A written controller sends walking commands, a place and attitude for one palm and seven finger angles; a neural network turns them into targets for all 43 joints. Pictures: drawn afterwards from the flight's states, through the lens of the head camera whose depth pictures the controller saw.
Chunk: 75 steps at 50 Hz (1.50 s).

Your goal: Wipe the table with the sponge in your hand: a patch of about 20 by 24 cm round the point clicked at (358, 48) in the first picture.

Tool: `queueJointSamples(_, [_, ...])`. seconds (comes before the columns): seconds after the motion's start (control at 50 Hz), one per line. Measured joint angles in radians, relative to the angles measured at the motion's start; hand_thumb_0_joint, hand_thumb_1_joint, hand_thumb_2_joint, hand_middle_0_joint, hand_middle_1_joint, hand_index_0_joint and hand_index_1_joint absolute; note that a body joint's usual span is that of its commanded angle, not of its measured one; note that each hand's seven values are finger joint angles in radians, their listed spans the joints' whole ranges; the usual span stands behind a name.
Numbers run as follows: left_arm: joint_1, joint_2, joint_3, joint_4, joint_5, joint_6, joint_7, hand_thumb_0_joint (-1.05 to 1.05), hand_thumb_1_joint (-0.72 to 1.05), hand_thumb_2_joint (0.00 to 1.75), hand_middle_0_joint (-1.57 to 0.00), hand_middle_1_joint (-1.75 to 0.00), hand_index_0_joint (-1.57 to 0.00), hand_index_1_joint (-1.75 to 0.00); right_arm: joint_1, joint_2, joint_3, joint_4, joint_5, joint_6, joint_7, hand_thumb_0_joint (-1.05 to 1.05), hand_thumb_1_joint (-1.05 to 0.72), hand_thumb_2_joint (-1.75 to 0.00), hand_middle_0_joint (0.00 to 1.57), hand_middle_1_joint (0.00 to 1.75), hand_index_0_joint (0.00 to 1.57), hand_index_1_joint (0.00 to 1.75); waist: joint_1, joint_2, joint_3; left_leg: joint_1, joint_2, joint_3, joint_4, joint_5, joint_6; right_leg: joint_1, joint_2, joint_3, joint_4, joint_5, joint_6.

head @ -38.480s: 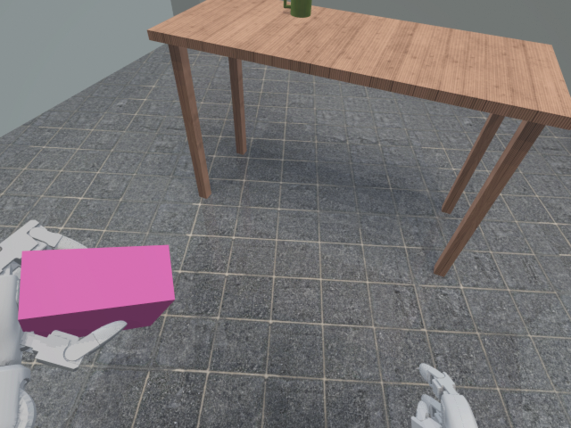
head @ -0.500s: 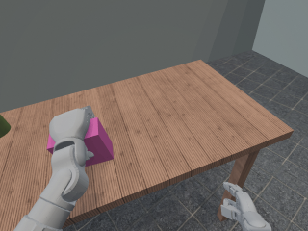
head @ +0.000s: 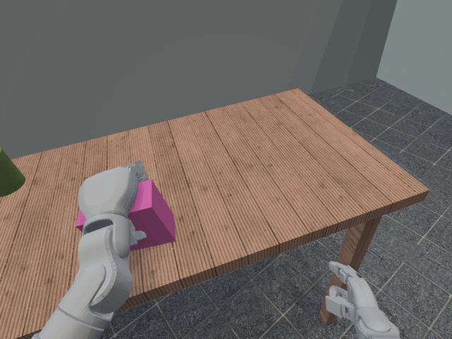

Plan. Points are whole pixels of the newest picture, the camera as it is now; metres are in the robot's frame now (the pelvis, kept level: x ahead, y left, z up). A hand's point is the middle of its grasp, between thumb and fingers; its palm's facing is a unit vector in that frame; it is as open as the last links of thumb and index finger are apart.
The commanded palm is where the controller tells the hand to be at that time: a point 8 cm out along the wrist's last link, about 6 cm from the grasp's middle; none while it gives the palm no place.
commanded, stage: slide across to the third lane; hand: left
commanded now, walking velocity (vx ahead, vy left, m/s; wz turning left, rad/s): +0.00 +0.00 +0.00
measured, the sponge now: (135, 225) +0.28 +0.22 +0.08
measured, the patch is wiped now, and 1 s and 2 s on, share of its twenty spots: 0.75 0.80 0.85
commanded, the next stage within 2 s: wipe forward along the third lane in 0.48 s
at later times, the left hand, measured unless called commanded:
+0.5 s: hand (176, 187) +0.32 +0.14 +0.15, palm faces +0.15 -0.22 -0.96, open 10.1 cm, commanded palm +0.28 +0.14 +0.21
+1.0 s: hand (179, 174) +0.36 +0.15 +0.14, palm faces +0.11 -0.15 -0.98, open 10.1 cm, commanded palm +0.33 +0.16 +0.19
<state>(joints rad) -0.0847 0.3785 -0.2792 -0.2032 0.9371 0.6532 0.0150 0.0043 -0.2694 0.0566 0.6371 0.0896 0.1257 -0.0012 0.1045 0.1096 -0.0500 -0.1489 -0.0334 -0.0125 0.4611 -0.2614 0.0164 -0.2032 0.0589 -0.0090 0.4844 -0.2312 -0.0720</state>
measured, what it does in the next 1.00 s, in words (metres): stands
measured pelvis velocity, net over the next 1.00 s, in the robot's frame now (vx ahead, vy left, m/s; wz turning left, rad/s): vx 0.00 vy -0.03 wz -0.02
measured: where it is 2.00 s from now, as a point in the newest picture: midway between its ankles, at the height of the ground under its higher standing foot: outside the picture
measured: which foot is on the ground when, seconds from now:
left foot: down 0.00-1.00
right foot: down 0.00-1.00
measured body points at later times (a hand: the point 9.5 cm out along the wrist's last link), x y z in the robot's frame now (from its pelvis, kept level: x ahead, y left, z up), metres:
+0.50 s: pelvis +0.00 -0.01 +0.00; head -0.04 -0.06 +0.45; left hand +0.31 +0.15 +0.20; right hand +0.25 -0.20 -0.07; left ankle -0.01 +0.11 -0.74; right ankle +0.02 -0.07 -0.74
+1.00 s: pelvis +0.00 -0.03 +0.00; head -0.03 -0.07 +0.45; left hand +0.35 +0.15 +0.19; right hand +0.23 -0.24 -0.08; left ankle -0.01 +0.11 -0.74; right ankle +0.02 -0.07 -0.74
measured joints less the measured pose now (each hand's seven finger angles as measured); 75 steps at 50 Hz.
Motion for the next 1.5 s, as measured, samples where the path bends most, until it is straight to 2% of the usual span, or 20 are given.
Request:
queueJointSamples(0.16, [-0.086, 0.000, -0.049, 0.070, -0.009, 0.014, -0.018, 0.00, -0.52, 1.04, -0.67, -1.41, -0.76, -1.31, -0.004, 0.003, -0.001, 0.023, 0.001, -0.030, -0.010, 0.01, -0.90, -0.90, 0.20, 0.30, 0.18, 0.30, 0.005, 0.002, 0.007, 0.006, -0.002, -0.010, -0.013, 0.014, -0.004, 0.006, -0.003, -0.009, -0.008, 0.007, -0.003])
queueJointSamples(0.3, [-0.167, -0.027, -0.095, 0.113, -0.032, 0.010, -0.026, 0.00, -0.53, 1.05, -0.69, -1.39, -0.77, -1.30, -0.009, 0.009, 0.002, 0.040, 0.001, -0.046, -0.006, 0.01, -0.90, -0.90, 0.20, 0.30, 0.17, 0.29, 0.001, -0.001, 0.010, 0.015, -0.003, -0.015, -0.025, 0.022, -0.007, 0.014, -0.004, -0.014, -0.015, 0.011, -0.007])
queueJointSamples(0.52, [-0.232, -0.084, -0.132, 0.152, -0.062, -0.003, -0.011, 0.00, -0.53, 1.05, -0.69, -1.39, -0.78, -1.29, -0.021, 0.030, 0.012, 0.024, -0.005, -0.022, 0.006, 0.01, -0.90, -0.90, 0.20, 0.30, 0.19, 0.30, -0.016, -0.010, 0.008, 0.028, 0.008, -0.003, -0.051, 0.030, -0.016, 0.019, 0.008, -0.001, -0.033, 0.021, -0.015])
queueJointSamples(0.76, [-0.254, -0.095, -0.109, 0.200, -0.080, 0.025, -0.004, 0.00, -0.53, 1.05, -0.70, -1.38, -0.78, -1.29, -0.027, 0.018, 0.010, 0.022, -0.003, 0.026, -0.003, 0.01, -0.90, -0.90, 0.20, 0.30, 0.19, 0.30, -0.025, -0.016, 0.000, 0.031, 0.024, 0.003, -0.057, 0.026, -0.026, 0.021, 0.024, 0.004, -0.045, 0.025, -0.027])
queueJointSamples(0.98, [-0.363, -0.081, -0.063, 0.397, -0.047, 0.050, -0.009, 0.00, -0.54, 1.05, -0.71, -1.38, -0.79, -1.29, -0.018, 0.003, 0.004, 0.032, 0.000, 0.035, -0.025, 0.01, -0.90, -0.90, 0.20, 0.30, 0.20, 0.30, -0.053, -0.020, -0.011, 0.002, 0.033, 0.009, -0.057, 0.030, -0.026, -0.010, 0.034, 0.009, -0.047, 0.033, -0.036])
queueJointSamples(1.12, [-0.421, -0.080, -0.063, 0.511, -0.019, 0.058, -0.017, -0.01, -0.54, 1.05, -0.70, -1.39, -0.79, -1.29, -0.001, -0.010, 0.001, 0.058, 0.000, 0.027, -0.034, 0.01, -0.90, -0.90, 0.20, 0.30, 0.20, 0.30, -0.065, -0.018, -0.020, -0.016, 0.036, 0.008, -0.046, 0.023, -0.019, -0.024, 0.037, 0.008, -0.044, 0.031, -0.037])
queueJointSamples(1.26, [-0.481, -0.065, -0.020, 0.618, -0.020, 0.046, -0.032, 0.00, -0.54, 1.05, -0.70, -1.39, -0.78, -1.30, 0.016, -0.015, -0.001, 0.071, -0.001, 0.012, -0.041, 0.01, -0.90, -0.90, 0.20, 0.30, 0.20, 0.30, -0.076, -0.024, -0.029, -0.038, 0.037, 0.009, -0.039, 0.021, -0.017, -0.047, 0.039, 0.010, -0.038, 0.031, -0.037])
queueJointSamples(1.5, [-0.551, -0.065, 0.017, 0.737, 0.005, -0.050, -0.045, 0.00, -0.54, 1.06, -0.71, -1.39, -0.79, -1.30, 0.060, -0.014, -0.006, 0.068, -0.005, 0.001, -0.056, 0.01, -0.90, -0.90, 0.20, 0.30, 0.20, 0.30, -0.080, -0.030, -0.046, -0.075, 0.029, 0.002, -0.033, 0.022, -0.020, -0.078, 0.031, 0.004, -0.036, 0.031, -0.029])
